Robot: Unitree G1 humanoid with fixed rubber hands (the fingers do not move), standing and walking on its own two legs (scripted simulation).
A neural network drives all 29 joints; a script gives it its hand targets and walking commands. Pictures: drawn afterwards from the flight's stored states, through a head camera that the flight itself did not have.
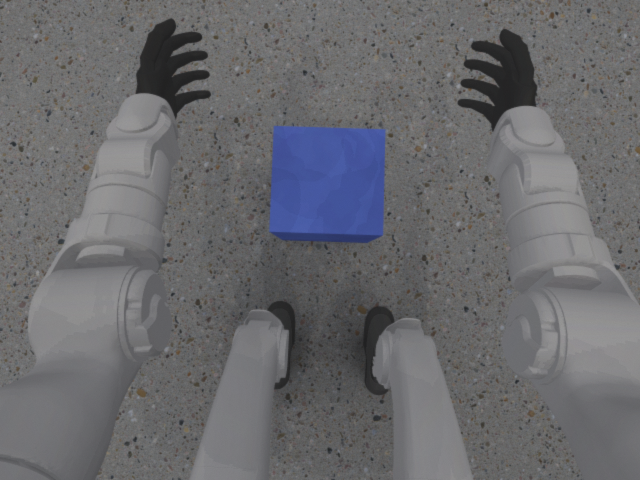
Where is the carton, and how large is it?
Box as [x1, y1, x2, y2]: [269, 126, 384, 242]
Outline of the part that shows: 274,126 269,231 282,239 367,242 382,235 384,129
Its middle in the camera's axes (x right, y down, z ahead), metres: +0.02 -0.10 +0.85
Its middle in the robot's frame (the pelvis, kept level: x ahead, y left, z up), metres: +0.50 +0.02 -0.51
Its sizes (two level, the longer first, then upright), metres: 0.210 0.200 0.250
